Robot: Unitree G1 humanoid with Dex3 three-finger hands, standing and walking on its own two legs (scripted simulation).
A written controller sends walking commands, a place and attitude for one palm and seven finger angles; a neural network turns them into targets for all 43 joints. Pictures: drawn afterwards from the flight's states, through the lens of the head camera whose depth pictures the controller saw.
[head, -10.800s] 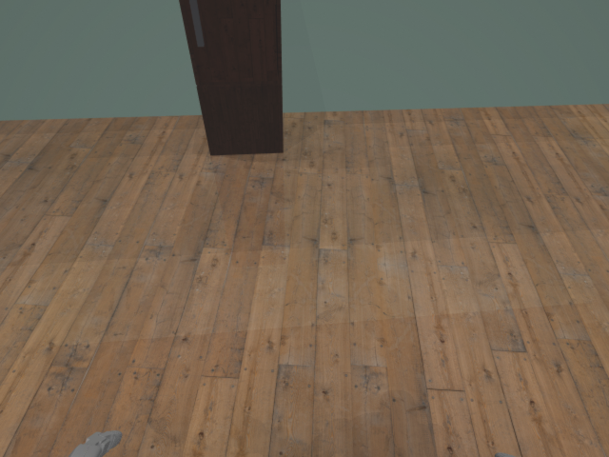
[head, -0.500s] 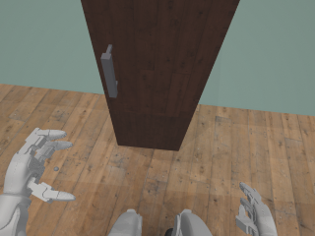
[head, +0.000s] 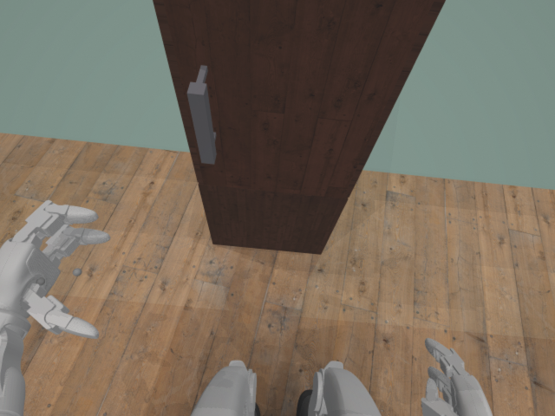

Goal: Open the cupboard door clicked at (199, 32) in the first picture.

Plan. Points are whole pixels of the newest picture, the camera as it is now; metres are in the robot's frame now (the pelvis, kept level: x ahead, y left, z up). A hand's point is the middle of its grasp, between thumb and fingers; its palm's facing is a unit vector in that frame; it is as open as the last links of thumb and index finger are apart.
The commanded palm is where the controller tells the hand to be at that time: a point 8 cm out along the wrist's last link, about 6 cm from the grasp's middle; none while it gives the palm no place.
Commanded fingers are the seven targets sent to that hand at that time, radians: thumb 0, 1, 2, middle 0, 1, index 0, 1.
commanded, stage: raise the hand with hooked fingers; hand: left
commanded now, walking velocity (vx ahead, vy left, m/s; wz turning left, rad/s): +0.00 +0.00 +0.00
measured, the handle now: (206, 118) +0.58 +0.17 +0.01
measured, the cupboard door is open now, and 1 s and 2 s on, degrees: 0 0 0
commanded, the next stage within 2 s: move the hooked fingers beside the handle in 0.34 s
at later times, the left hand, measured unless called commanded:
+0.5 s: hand (78, 277) +0.28 +0.27 +0.03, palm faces +0.00 -1.00 -0.06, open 14.0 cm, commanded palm +0.27 +0.31 +0.03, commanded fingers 0.00 -0.50 0.30 -0.30 -1.20 -0.30 -1.20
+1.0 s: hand (121, 222) +0.36 +0.24 +0.03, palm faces -0.04 -1.00 -0.05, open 14.0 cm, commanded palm +0.35 +0.29 +0.03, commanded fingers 0.00 -0.50 0.30 -0.30 -1.20 -0.30 -1.20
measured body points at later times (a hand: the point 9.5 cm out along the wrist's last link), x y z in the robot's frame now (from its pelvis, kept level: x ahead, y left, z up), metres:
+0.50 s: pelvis +0.00 -0.01 +0.00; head +0.10 +0.02 +0.44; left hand +0.27 +0.33 +0.04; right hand +0.17 -0.25 -0.08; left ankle +0.01 +0.05 -0.64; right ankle +0.05 -0.12 -0.64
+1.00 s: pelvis +0.00 -0.02 -0.01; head +0.12 +0.00 +0.43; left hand +0.35 +0.30 +0.03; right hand +0.13 -0.29 -0.10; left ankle +0.01 +0.05 -0.64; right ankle +0.05 -0.12 -0.64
